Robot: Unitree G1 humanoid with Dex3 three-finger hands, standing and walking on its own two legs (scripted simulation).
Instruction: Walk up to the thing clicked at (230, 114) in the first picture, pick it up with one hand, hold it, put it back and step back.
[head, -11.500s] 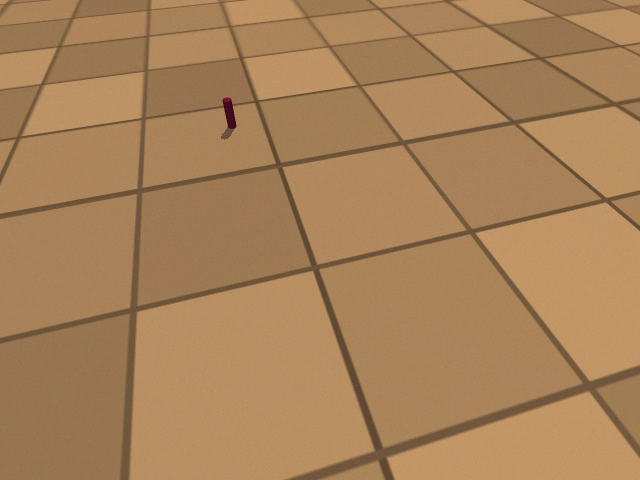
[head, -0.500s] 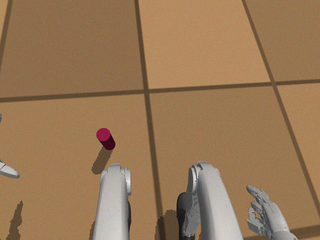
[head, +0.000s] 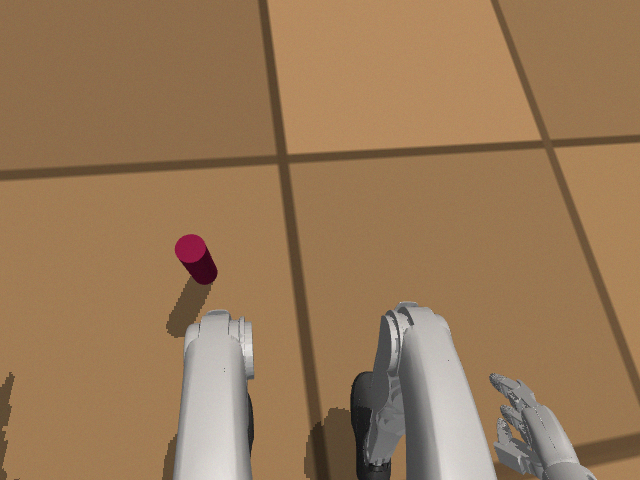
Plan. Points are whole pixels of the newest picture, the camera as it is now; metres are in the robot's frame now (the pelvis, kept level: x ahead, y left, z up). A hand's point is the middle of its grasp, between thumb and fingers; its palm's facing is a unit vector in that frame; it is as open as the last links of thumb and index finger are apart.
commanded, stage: go down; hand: left
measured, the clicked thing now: (198, 262) +0.45 +0.21 -0.33
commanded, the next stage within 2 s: approach in 0.52 s
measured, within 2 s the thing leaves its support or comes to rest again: neither
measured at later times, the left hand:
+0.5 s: hand out of the picture +0.39 +0.39 -0.02, palm faces +0.10 -0.99 -0.09, open 17.7 cm
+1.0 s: hand (54, 251) +0.40 +0.36 -0.12, palm faces +0.07 -1.00 +0.00, open 17.7 cm
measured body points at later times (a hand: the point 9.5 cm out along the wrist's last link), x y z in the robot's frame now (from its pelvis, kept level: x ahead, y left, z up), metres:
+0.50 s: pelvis +0.00 +0.00 -0.02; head +0.20 +0.07 +0.38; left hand +0.38 +0.45 -0.01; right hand +0.15 -0.27 -0.12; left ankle +0.08 +0.13 -0.38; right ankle +0.11 -0.13 -0.38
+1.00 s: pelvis -0.01 +0.00 -0.07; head +0.21 +0.10 +0.31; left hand +0.39 +0.41 -0.12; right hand +0.15 -0.28 -0.15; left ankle +0.08 +0.13 -0.38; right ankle +0.11 -0.13 -0.38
